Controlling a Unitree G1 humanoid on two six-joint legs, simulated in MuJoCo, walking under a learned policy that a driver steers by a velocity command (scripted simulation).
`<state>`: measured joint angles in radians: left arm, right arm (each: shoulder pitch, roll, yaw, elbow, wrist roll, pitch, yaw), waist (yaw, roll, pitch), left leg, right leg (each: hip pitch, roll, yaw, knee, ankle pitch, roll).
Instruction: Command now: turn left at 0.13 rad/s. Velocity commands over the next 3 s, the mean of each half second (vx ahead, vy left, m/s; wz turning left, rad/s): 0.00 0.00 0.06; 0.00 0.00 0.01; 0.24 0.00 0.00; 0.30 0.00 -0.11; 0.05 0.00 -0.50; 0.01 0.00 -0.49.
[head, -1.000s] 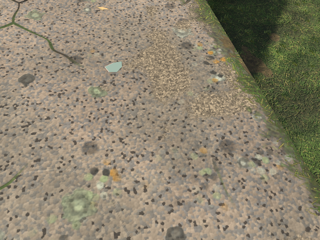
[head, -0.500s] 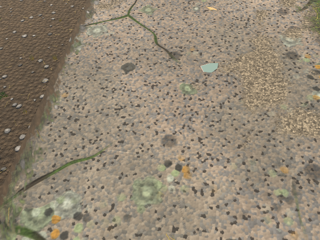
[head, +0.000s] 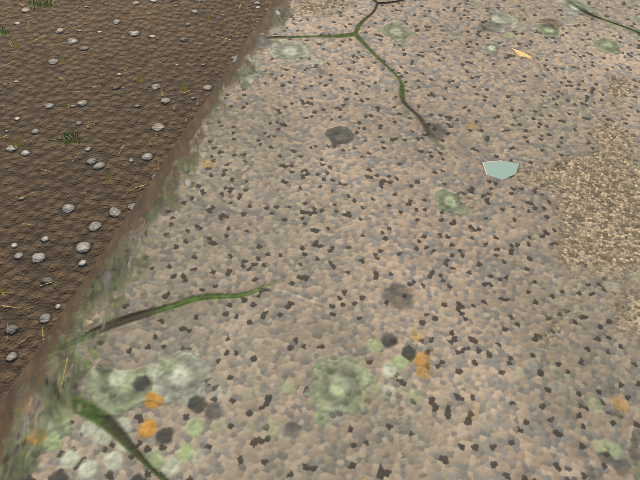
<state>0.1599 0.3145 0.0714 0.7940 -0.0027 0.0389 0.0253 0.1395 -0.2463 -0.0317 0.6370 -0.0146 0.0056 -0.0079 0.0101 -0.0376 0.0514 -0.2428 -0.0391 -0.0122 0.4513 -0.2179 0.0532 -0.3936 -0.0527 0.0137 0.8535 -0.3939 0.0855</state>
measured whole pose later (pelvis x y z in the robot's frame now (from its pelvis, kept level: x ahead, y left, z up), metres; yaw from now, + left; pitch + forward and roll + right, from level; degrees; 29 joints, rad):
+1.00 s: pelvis +0.01 -0.02 +0.00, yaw +0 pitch -2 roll +0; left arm 0.20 0.24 0.01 1.05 0.00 0.00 0.04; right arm 0.18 -0.23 -0.04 1.02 0.00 0.01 -0.03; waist 0.01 0.00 0.05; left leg -0.19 -0.02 -0.02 0.48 -0.25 0.01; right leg -0.16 -0.01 0.00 0.47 -0.28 0.01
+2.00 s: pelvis +0.32 -0.01 +0.00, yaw -6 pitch +0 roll +2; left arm 0.23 0.26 0.06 0.91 -0.01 0.00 0.05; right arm 0.13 -0.24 -0.03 0.97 -0.03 -0.08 0.01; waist 0.00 -0.04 0.07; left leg -0.26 -0.03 0.15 0.36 -0.10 0.07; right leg -0.58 -0.07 0.04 1.07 -0.37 0.03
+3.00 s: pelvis +0.40 -0.03 +0.00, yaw -36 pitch +1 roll -1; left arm 0.18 0.32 0.08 0.68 -0.01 0.04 0.04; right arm 0.16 -0.26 -0.06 0.86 0.00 0.00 -0.03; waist -0.03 -0.03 0.06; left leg -0.21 0.03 0.02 0.42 -0.22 0.01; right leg -0.43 0.01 0.08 0.90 -0.42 0.08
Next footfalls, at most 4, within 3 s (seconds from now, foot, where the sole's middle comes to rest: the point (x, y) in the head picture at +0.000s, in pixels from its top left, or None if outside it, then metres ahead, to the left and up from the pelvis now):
0.10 right None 0.03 -0.15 -0.78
1.74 left None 0.43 0.08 -0.78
2.24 right None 0.40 -0.16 -0.78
2.74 left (296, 463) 0.50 0.05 -0.78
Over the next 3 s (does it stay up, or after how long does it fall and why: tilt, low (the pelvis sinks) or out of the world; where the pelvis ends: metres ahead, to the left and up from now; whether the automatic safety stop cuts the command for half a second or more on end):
stays up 0.40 -0.03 0.00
